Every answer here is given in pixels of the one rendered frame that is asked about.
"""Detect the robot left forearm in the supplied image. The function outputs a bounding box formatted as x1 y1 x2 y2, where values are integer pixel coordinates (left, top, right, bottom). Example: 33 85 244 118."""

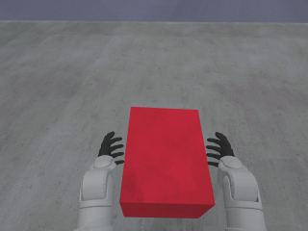
72 155 118 231

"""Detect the right robot hand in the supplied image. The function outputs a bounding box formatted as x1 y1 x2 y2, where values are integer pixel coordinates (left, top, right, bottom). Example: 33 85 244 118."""
206 132 235 167

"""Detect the robot right forearm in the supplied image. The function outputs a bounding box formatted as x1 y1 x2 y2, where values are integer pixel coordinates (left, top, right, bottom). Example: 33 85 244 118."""
217 156 268 231

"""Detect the carton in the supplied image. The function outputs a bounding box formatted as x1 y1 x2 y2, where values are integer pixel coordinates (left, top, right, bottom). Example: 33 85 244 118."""
119 107 216 218

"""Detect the left robot hand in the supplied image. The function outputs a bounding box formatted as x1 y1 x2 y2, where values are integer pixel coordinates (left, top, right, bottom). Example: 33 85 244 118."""
98 131 124 165

